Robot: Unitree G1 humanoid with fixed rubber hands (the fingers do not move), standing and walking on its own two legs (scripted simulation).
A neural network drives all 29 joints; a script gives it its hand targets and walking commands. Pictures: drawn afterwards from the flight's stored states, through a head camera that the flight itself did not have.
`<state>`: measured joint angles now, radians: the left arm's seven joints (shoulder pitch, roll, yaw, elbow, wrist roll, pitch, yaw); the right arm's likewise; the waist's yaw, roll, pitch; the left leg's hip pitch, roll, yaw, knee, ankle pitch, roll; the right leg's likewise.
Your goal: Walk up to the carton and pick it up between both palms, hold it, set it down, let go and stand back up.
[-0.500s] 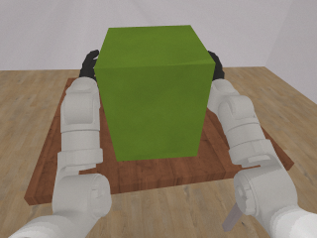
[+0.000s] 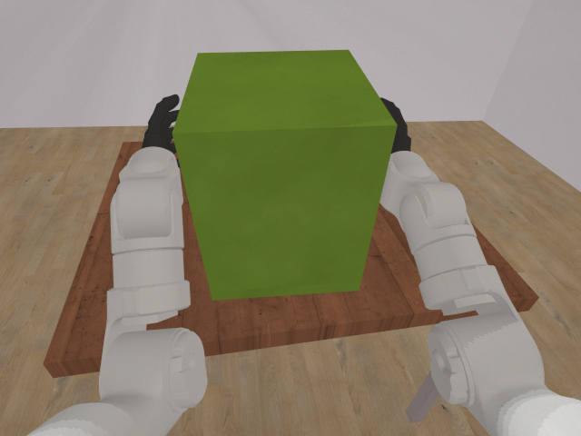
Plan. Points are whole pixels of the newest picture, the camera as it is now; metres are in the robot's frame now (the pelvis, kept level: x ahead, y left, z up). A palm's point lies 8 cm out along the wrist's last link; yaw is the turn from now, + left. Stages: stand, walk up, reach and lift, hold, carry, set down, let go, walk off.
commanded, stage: hold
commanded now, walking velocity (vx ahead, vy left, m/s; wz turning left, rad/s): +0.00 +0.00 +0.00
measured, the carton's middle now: (280, 175) +0.37 +0.01 +0.22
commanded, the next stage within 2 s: none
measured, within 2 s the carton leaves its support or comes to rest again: neither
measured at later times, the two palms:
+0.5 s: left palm (158, 148) +0.36 +0.16 +0.26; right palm (391, 152) +0.37 -0.14 +0.26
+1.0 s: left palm (159, 149) +0.37 +0.16 +0.26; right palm (390, 151) +0.37 -0.14 +0.26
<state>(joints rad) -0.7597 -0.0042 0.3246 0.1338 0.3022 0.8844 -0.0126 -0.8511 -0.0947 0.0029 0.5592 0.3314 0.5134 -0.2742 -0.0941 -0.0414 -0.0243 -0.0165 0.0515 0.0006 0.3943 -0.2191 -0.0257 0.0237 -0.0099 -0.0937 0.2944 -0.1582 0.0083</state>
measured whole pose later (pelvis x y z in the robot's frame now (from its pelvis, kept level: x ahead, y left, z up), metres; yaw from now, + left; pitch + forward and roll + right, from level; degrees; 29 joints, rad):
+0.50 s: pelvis -0.01 +0.00 +0.00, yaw +0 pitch -8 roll -1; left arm -0.86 0.03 0.35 0.33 0.28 0.82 -0.01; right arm -0.95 -0.10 -0.02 0.71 0.30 0.50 -0.27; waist -0.08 -0.02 -0.05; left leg -0.06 0.05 -0.01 0.40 -0.21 -0.02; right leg -0.02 -0.01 -0.10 0.31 -0.15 0.01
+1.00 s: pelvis +0.00 +0.00 +0.00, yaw +0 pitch -8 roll -2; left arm -0.84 0.03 0.34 0.31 0.26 0.83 0.01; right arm -0.94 -0.11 -0.01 0.70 0.34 0.51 -0.27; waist -0.08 -0.02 -0.06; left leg -0.06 0.05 -0.01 0.41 -0.22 -0.02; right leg -0.02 -0.01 -0.10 0.30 -0.15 0.01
